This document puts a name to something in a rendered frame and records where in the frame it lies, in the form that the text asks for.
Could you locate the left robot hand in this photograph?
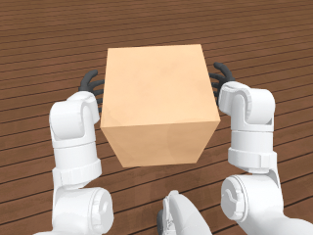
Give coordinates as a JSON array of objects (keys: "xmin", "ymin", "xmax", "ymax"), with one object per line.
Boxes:
[{"xmin": 78, "ymin": 70, "xmax": 105, "ymax": 113}]

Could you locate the right robot hand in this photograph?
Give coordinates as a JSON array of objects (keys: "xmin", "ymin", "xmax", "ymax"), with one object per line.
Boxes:
[{"xmin": 208, "ymin": 62, "xmax": 236, "ymax": 107}]

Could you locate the robot left forearm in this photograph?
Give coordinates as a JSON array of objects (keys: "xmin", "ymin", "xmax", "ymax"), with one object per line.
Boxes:
[{"xmin": 49, "ymin": 91, "xmax": 102, "ymax": 226}]

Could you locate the right robot thigh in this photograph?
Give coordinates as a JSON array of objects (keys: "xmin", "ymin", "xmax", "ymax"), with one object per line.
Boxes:
[{"xmin": 162, "ymin": 194, "xmax": 212, "ymax": 235}]

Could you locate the robot right forearm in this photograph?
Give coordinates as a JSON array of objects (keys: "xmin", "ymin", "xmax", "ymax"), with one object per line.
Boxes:
[{"xmin": 218, "ymin": 81, "xmax": 284, "ymax": 206}]

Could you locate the carton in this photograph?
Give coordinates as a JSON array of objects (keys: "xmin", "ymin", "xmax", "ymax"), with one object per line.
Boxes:
[{"xmin": 100, "ymin": 44, "xmax": 221, "ymax": 167}]

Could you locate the right robot upper arm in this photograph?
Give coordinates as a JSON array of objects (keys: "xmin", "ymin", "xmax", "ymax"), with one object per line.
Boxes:
[{"xmin": 220, "ymin": 174, "xmax": 313, "ymax": 235}]

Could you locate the robot right shin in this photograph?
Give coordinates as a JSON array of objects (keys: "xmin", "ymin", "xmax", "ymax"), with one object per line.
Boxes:
[{"xmin": 162, "ymin": 190, "xmax": 179, "ymax": 235}]

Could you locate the left robot upper arm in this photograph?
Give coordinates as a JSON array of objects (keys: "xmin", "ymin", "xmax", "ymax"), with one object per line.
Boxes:
[{"xmin": 33, "ymin": 187, "xmax": 114, "ymax": 235}]

